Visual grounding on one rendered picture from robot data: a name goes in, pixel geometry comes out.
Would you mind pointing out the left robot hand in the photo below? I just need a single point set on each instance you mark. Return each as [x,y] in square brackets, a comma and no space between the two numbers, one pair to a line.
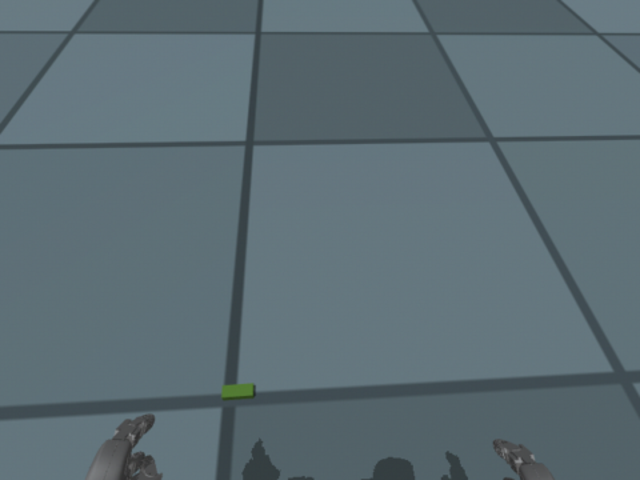
[114,461]

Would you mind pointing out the small box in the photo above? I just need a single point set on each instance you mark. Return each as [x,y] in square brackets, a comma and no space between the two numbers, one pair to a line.
[237,391]

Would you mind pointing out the right robot hand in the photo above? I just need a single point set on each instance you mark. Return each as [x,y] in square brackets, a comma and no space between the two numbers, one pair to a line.
[521,461]

